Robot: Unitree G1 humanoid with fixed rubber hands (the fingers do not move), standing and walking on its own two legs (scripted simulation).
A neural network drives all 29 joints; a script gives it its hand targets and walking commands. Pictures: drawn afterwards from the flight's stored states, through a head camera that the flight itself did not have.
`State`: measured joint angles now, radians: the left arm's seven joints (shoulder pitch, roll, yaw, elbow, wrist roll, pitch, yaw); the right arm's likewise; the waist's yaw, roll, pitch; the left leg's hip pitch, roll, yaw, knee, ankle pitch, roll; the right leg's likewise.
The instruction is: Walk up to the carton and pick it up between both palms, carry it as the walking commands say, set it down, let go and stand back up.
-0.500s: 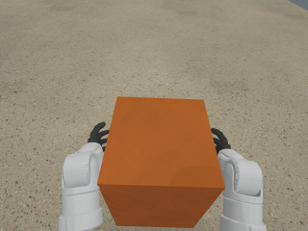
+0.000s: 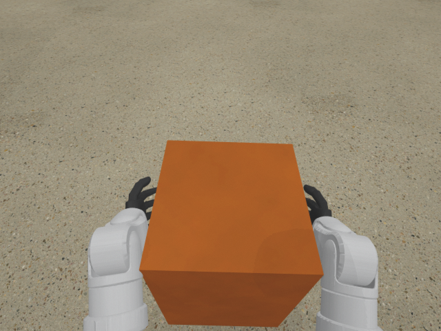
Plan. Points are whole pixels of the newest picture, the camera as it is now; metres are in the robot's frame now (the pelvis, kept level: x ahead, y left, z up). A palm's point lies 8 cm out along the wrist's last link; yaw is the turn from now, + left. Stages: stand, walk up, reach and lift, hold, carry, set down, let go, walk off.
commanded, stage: carry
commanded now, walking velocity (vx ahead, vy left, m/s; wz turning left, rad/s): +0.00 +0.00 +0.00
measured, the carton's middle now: (226, 240) +0.28 +0.00 +0.02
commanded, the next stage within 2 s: none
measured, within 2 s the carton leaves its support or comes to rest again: neither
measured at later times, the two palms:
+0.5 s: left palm (110, 281) +0.17 +0.16 +0.10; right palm (338, 293) +0.16 -0.15 +0.10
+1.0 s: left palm (112, 307) +0.14 +0.15 +0.10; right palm (351, 319) +0.13 -0.16 +0.10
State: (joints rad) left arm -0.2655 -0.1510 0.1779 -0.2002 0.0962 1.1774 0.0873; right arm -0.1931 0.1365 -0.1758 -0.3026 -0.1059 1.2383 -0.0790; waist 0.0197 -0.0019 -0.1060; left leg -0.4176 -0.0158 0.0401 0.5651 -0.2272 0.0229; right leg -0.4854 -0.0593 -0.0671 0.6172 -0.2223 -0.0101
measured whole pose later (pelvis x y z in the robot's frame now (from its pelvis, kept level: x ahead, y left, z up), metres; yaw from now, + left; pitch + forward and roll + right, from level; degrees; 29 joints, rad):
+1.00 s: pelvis -0.12 +0.00 +0.00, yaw -1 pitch +0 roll +1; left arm -0.23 -0.14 0.18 -0.20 0.11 1.21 0.08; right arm -0.17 0.13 -0.15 -0.26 -0.10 1.24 -0.08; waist 0.02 -0.02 -0.13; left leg -0.41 0.00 0.06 0.54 -0.15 0.03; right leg -0.41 -0.05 -0.07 0.60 -0.19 0.00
